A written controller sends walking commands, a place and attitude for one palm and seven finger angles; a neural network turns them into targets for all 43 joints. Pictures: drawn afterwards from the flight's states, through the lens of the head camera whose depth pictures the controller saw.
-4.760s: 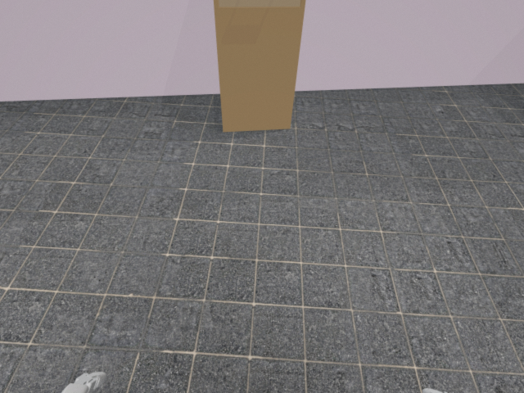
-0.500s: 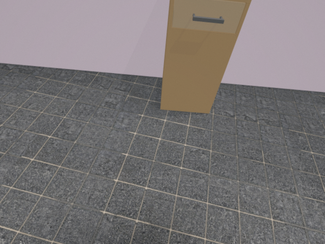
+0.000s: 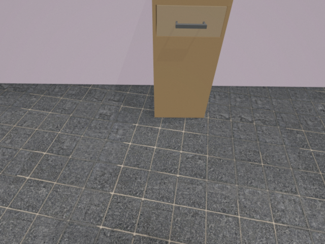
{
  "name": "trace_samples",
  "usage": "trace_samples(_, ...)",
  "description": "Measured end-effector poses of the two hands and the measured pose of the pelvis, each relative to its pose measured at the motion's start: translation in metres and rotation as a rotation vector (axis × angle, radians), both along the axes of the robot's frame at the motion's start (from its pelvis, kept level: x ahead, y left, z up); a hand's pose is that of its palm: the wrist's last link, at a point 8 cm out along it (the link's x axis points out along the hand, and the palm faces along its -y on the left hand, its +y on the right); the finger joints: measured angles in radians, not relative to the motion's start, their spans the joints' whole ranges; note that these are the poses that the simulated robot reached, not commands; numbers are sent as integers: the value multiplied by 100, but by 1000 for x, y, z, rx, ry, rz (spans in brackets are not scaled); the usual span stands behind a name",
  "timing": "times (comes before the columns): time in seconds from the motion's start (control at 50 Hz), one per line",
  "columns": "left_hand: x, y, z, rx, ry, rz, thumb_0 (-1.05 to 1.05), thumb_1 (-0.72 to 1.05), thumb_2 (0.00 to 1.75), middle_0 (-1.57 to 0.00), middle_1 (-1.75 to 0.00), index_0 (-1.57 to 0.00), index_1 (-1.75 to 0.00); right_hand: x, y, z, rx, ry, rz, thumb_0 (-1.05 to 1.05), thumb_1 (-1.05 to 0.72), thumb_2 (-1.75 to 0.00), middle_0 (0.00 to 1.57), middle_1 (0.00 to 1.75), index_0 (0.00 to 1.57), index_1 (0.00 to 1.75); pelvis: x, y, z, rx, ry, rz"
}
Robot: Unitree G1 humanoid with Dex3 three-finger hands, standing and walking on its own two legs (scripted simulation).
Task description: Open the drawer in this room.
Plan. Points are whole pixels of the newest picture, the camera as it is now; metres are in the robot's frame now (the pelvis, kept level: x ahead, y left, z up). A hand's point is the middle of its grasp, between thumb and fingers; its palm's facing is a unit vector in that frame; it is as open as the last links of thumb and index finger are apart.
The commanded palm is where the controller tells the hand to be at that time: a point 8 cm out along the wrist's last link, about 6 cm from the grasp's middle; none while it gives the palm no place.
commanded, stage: stand and wait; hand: left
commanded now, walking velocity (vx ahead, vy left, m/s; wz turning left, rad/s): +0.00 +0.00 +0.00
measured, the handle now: (190, 24) +1.22 -0.11 +0.03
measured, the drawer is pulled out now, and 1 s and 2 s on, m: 0.00 0.00 0.00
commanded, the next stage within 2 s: look at it before walking up in 0.54 s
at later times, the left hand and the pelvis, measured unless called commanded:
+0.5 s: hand out of the picture -0.01 +0.13 -0.18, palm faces +0.06 -0.99 -0.15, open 7.4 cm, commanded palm none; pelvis +0.02 -0.02 +0.00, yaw +0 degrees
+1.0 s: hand out of the picture +0.00 +0.13 -0.18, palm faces +0.06 -0.98 -0.17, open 7.4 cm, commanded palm none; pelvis +0.03 -0.03 +0.00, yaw +1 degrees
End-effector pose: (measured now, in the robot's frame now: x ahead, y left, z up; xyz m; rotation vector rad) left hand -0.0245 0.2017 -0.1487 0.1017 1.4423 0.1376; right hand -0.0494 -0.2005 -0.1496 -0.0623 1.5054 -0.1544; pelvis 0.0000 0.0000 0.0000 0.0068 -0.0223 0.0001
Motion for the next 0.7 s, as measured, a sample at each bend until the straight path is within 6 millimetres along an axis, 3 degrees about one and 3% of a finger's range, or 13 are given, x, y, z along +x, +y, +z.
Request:
trace_samples(0.12,4,-12,-1,-11,5,6,1,91,90,-20,-30,-20,-30,-3,0,0,9,23,-7,0,-91,-90,20,30,20,30,5,-7,0,0,1,1)
trace_samples(0.36,7,-23,-1,-9,1,27,0,91,90,-20,-30,-20,-30,34,-9,-3,4,-51,20,0,-91,-90,20,30,20,30,13,-15,0,2,-1,5)
trace_samples(0.7,4,-27,0,0,29,37,0,90,90,-20,-30,-20,-30,51,-28,-1,-21,-58,39,1,-91,-90,20,30,20,30,22,-23,0,4,0,8)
